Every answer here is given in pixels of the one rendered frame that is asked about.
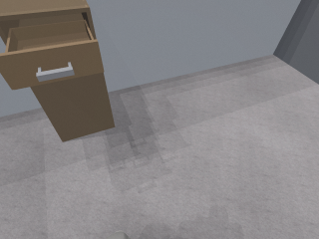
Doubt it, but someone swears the cabinet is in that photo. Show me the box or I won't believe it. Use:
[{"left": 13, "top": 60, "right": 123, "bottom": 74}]
[{"left": 0, "top": 0, "right": 115, "bottom": 142}]

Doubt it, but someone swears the drawer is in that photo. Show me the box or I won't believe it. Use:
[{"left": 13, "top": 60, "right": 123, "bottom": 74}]
[{"left": 0, "top": 19, "right": 104, "bottom": 91}]

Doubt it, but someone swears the handle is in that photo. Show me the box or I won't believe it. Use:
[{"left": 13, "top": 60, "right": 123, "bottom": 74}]
[{"left": 36, "top": 62, "right": 75, "bottom": 82}]

